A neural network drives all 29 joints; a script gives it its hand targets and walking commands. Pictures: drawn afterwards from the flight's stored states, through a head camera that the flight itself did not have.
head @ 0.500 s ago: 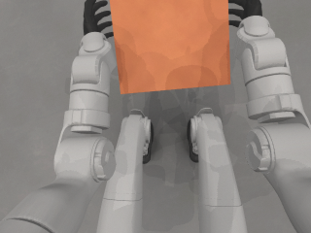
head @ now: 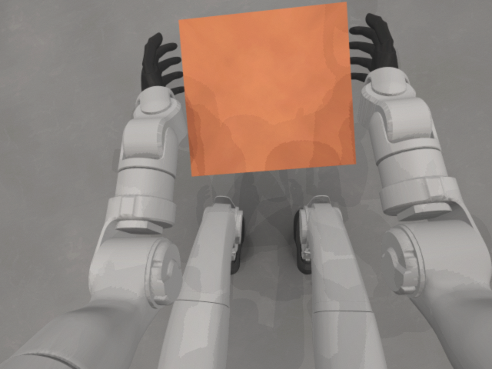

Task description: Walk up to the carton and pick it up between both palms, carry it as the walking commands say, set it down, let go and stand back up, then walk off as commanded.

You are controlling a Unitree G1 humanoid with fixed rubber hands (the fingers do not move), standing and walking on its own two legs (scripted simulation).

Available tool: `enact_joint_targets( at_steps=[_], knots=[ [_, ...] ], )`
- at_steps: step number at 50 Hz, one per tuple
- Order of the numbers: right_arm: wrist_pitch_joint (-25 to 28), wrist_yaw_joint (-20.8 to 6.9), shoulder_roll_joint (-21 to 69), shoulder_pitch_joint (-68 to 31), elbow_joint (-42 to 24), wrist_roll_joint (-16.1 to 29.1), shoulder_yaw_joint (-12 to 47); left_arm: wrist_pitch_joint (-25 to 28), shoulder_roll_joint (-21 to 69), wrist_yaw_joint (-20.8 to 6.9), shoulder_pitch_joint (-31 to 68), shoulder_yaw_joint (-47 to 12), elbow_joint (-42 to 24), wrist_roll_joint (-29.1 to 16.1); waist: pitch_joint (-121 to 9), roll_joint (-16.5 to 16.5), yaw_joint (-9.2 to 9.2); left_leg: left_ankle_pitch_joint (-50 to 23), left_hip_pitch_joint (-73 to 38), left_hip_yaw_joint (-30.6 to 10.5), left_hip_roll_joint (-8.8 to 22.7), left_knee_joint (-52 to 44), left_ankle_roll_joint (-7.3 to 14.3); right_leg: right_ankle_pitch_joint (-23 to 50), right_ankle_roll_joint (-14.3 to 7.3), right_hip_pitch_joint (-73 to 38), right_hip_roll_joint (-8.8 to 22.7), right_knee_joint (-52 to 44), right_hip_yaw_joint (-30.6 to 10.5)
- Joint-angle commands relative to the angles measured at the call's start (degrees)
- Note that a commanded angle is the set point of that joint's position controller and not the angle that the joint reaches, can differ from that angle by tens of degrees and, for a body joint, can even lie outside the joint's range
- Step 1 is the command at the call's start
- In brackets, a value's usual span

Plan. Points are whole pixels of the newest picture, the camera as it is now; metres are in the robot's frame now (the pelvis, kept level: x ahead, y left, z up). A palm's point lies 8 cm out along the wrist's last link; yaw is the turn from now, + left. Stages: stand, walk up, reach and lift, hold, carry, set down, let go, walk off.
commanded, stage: reach and lift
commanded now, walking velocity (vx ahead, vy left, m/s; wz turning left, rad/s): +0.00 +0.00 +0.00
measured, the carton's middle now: (266, 103) +0.48 +0.02 -0.13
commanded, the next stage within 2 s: none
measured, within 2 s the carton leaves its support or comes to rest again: neither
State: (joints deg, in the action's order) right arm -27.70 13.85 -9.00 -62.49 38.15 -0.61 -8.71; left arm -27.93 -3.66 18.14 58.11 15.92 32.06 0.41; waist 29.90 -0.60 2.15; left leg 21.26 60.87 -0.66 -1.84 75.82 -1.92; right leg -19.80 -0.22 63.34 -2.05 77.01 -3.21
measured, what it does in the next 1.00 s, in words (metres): rises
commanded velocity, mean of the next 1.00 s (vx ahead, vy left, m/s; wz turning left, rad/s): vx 0.00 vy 0.00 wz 0.00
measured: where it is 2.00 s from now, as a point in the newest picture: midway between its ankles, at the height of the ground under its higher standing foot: (268, 253)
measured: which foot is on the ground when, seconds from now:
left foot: down 0.00-1.00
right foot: down 0.00-1.00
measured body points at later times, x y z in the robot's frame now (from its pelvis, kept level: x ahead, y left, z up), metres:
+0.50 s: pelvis +0.01 +0.00 +0.07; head +0.23 -0.01 +0.45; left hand +0.46 +0.18 +0.02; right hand +0.49 -0.14 +0.02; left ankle +0.16 +0.14 -0.59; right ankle +0.17 -0.11 -0.59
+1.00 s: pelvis +0.09 +0.00 +0.12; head +0.10 -0.02 +0.57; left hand +0.45 +0.18 +0.15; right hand +0.47 -0.14 +0.14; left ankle +0.16 +0.14 -0.59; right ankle +0.17 -0.11 -0.59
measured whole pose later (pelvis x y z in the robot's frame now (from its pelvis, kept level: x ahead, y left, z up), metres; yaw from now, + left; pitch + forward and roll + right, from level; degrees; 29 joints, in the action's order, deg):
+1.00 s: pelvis +0.09 +0.00 +0.12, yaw -1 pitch +5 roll +1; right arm -27.2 9.4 2.2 -37.7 46.9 -11.9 -17.5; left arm -28.6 5.0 11.2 34.8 23.0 41.3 12.5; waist -4.8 -1.1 3.9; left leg 14.7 31.0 -1.8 -0.3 40.5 -1.6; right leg -13.1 -0.9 33.2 -2.6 41.3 -3.4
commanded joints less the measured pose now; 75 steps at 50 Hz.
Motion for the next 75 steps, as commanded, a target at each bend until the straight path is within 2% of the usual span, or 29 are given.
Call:
enact_joint_targets(
  at_steps=[1,2,4,8,9,13,15,17,21,25,26,28,29,32,33,34,39,44,49,52,53,54,59,60,63,68,70,72,75],
  knots=[
    [4.14,-27.05,70.94,-48.93,-17.53,13.48,31.86,3.93,61.86,-31.58,54.38,-35.91,-14.19,-13.37,-142.28,4.14,2.35,0.22,-26.99,0.58,-5.57,-13.71,2.71,-2.52,0.53,-38.68,-5.02,-15.06,-0.65],
    [3.78,-26.93,72.54,-46.42,-11.45,13.23,29.83,3.34,61.05,-31.48,51.54,-33.15,-6.81,-11.51,-132.68,3.07,4.3,5.38,-22.05,1.24,-5.32,-14.6,2.83,-7.7,0.4,-38.84,-4.64,-16.59,-2.1],
    [4.29,-27.27,72.63,-48.95,-14.19,13.27,30.02,4.21,63.12,-32.27,52.65,-34.16,-8.83,-12.94,-136.09,4.92,1.58,3.21,-25.59,0.26,-5.29,-16.47,3.18,-6.39,1.32,-38.79,-4.49,-18.24,-0.68],
    [4.98,-27.96,72.92,-50.27,-20.77,15.06,32.99,3.73,63.58,-32.15,53.49,-39.17,-15.64,-13.46,-144.23,0.71,2.58,-1.7,-35.74,-0.07,-5.27,-17.99,2.26,-0.19,0.21,-42.75,-5.3,-18.47,-0.8],
    [4.33,-27.57,73.96,-48.94,-17.81,13.94,30.14,3.77,61.11,-32.5,54.27,-35.14,-13.47,-12.9,-140.14,4.72,3.75,0.76,-32.69,0.58,-5.11,-18.63,3.12,-4.1,0.3,-47.38,-4.69,-22.04,-3.14],
    [4.87,-28.3,75.05,-43.45,-11.67,12.18,26.77,4.46,61.64,-33.78,53.01,-35.24,-10.97,-11.47,-131.92,0.66,2.06,3.29,-28.74,0.63,-5.02,-21.98,2.73,-4.49,0.16,-47.08,-3.93,-24.84,-3.23],
    [4.44,-29.55,75.26,-43.82,-5.91,11.49,26.32,4.96,60.89,-33.75,52.34,-32.15,-8.04,-10.24,-123.65,1.82,5.09,9.15,-28.03,-0.06,-4.12,-24.4,2.97,-12.95,-0.23,-40.99,-3.67,-25.82,-2.61],
    [5.73,-28.9,73.82,-49.13,-19.74,13.53,32.35,5.25,62.99,-34.25,53.99,-34.97,-13.66,-12.71,-137.26,3.95,4.16,-1.74,-32.66,0.16,-4.96,-22.82,2.88,-0.43,0.16,-51.83,-4.17,-25.68,-3.57],
    [6.6,-29.22,71.5,-40.73,-14.32,11.09,26.96,4.72,66.11,-34.13,46.45,-35.58,-9.22,-10.88,-130.51,-1.39,-1.1,-2.73,-39.94,-1.4,-4.34,-26.84,2.13,2.92,-0.83,-47.88,-4.05,-27.74,-1.58],
    [5.92,-29.89,74.53,-40.62,-18.92,10.95,31.21,5.48,64.77,-34.53,44.62,-36.51,-13.43,-10.98,-137.3,4.25,1.09,-7.61,-40.7,-1.1,-4.86,-28.85,2.53,8.36,0.49,-59.75,-4.02,-30.93,-2.95],
    [5.23,-29.63,75.82,-37.65,-20.13,12.8,35.03,5.2,63.62,-34.23,42.92,-37.85,-16.83,-10.68,-137.91,4.49,4.28,-12.49,-42.95,-1.09,-4.85,-29.02,2.94,13.16,0.78,-63.33,-4.05,-29.88,-3.73],
    [5.83,-29.19,73.22,-37.91,-21.25,10.55,32.88,4.99,64.17,-34.86,41.46,-37.05,-15.02,-9.78,-135.78,5.36,1.94,-14.23,-41.54,-1.06,-5.07,-29.65,2.32,16.83,1.35,-62.25,-4.07,-31.48,-3.71],
    [6.73,-29.14,74.92,-40.01,-28.39,14.41,37.45,4.73,66.88,-34.5,35.15,-38.24,-15.07,-10.11,-140.2,2.92,5.51,-19.6,-46.64,-1.07,-5.0,-30.55,2.35,20.29,0.95,-65.04,-4.13,-30.86,-3.67],
    [6.4,-30.63,73.27,-31.48,-9.72,9.21,26.78,4.82,66.45,-34.27,36.34,-34.31,-8.02,-6.06,-117.31,-1.11,2.01,-8.25,-43.31,-1.57,-3.54,-33.81,2.13,6.74,0.06,-50.69,-3.26,-35.22,-3.44],
    [6.44,-30.31,77.12,-32.98,-21.97,12.06,33.92,5.21,70.02,-34.14,36.29,-40.38,-17.9,-9.8,-134.7,1.17,3.72,-15.57,-50.32,-1.25,-4.1,-34.07,1.77,14.4,0.3,-63.95,-4.59,-34.8,-2.94],
    [6.12,-30.01,73.39,-33.98,-17.96,10.14,30.52,4.23,67.66,-34.4,36.85,-37.94,-12.96,-9.05,-122.04,-0.73,0.58,-8.84,-43.91,-1.48,-3.69,-35.04,1.24,9.07,0.09,-58.48,-4.01,-35.56,-2.27],
    [6.45,-30.95,76.09,-32.63,-13.26,8.57,28.09,4.81,68.76,-35.46,35.77,-33.78,-8.28,-7.84,-109.82,0.54,1.1,-3.71,-45.09,-1.49,-3.21,-38.3,1.84,2.39,-0.34,-57.2,-2.82,-39.42,-3.25],
    [5.14,-32.38,79.61,-21.94,4.72,1.49,12.19,3.77,66.19,-36.53,30.92,-19.64,2.99,0.58,-73.52,-0.04,2.5,6.21,-35.43,0.3,-1.92,-41.17,2.95,-10.38,-0.94,-43.66,-2.0,-44.2,-2.8],
    [3.56,-33.22,74.89,-22.77,-0.13,0.03,12.65,1.37,70.47,-37.53,22.62,-18.93,7.35,-0.07,-69.95,3.95,1.41,1.3,-42.3,-0.2,-1.51,-45.82,2.63,-5.23,-0.29,-49.48,-2.64,-47.82,-0.29],
    [-0.2,-32.88,69.04,-11.87,9.28,-5.95,1.64,-2.65,63.12,-36.39,6.63,-5.59,21.86,9.06,-49.63,2.02,2.65,4.24,-38.42,-0.17,-1.2,-50.16,3.7,-7.98,-0.61,-46.49,-1.62,-51.83,-0.12],
    [-0.65,-33.16,71.86,-5.18,9.4,-4.57,3.65,-2.02,64.22,-36.32,9.26,-11.36,11.25,6.07,-52.81,1.1,1.87,-1.68,-44.43,0.31,-1.81,-51.5,3.26,-1.77,-0.2,-50.24,-1.66,-52.91,0.07],
    [-0.63,-33.11,73.72,-6.5,5.97,-2.47,8.19,-1.76,62.85,-36.04,10.45,-12.97,6.55,4.69,-54.69,2.41,5.12,-7.42,-48.82,0.58,-2.13,-51.68,3.81,3.05,0.17,-51.85,-0.49,-54.02,-1.71],
    [-3.95,-31.44,73.71,0.15,-8.14,1.04,17.42,-6.15,67.5,-35.05,8.26,-27.77,-8.99,-2.15,-50.94,1.91,-1.77,-20.34,-58.31,-1.18,-2.75,-53.74,2.88,19.16,-0.19,-59.41,-1.46,-55.34,-1.11],
    [-4.79,-31.05,73.39,-0.56,-10.73,1.54,18.47,-7.34,66.13,-35.11,1.15,-24.12,-5.57,-0.44,-47.11,3.87,0.79,-19.07,-53.75,-1.21,-2.97,-53.54,3.4,18.68,0.22,-60.78,-1.18,-55.45,-1.26],
    [-6.55,-30.63,76.5,2.87,-23.38,5.64,27.9,-7.66,69.21,-34.64,0.63,-34.71,-20.9,-5.64,-56.5,4.67,-0.9,-31.86,-58.44,-3.26,-3.19,-54.11,2.35,32.55,1.11,-66.33,-2.56,-54.28,-0.99],
    [-8.09,-30.31,75.46,11.09,-25.81,5.13,28.22,-10.77,66.54,-33.2,-8.74,-36.11,-22.87,-4.41,-57.55,-2.25,0.02,-36.59,-62.03,-4.24,-3.66,-54.14,1.65,37.56,0.77,-63.91,-1.74,-55.38,-2.08],
    [-8.41,-30.35,74.11,10.86,-26.09,4.08,27.28,-10.5,68.05,-33.95,-6.58,-35.79,-21.51,-4.46,-56.13,0.01,-2.37,-32.99,-61.95,-4.37,-2.95,-54.88,1.1,34.26,0.86,-63.66,-1.85,-56.47,-2.02],
    [-8.28,-31.07,73.37,6.43,-26.99,4.42,28.75,-10.59,69.22,-33.41,-6.89,-34.86,-19.69,-3.79,-55.95,-1.18,1.26,-33.46,-61.18,-5.08,-2.63,-54.95,1.28,30.83,0.47,-61.8,-2.35,-56.72,-1.56],
    [-8.2,-31.02,70.99,5.01,-29.94,4.58,30.34,-10.42,70.47,-33.15,-8.56,-35.16,-18.09,-3.94,-53.73,1.26,-0.17,-30.66,-60.11,-4.81,-2.64,-55.33,0.78,27.94,0.64,-63.97,-2.88,-57.08,-1.25]
  ],
)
